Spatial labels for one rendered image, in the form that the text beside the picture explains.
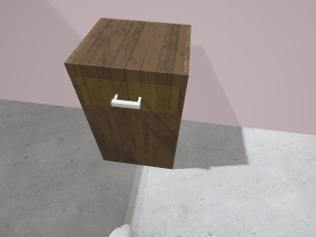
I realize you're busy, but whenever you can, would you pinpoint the drawer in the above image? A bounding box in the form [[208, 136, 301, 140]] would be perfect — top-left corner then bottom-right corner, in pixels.
[[75, 76, 181, 115]]

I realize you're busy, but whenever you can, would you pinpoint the robot left thigh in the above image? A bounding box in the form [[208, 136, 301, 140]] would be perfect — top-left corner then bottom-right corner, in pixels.
[[109, 226, 137, 237]]

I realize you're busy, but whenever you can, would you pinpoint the cabinet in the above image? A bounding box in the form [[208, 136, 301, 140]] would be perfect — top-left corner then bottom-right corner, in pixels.
[[64, 18, 192, 170]]

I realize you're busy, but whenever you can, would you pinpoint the handle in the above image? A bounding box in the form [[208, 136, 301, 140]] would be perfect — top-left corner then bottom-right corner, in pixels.
[[111, 94, 141, 110]]

